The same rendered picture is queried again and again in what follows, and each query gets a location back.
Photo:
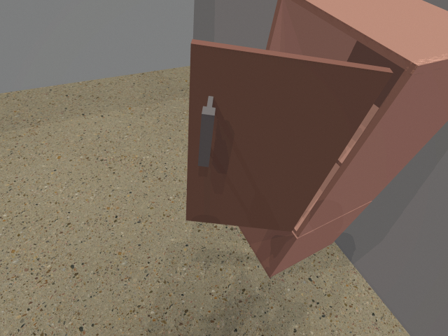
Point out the cupboard door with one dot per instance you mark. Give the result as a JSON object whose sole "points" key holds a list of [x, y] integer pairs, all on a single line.
{"points": [[281, 122]]}

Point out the handle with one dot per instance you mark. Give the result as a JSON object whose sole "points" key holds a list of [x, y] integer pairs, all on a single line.
{"points": [[206, 132]]}

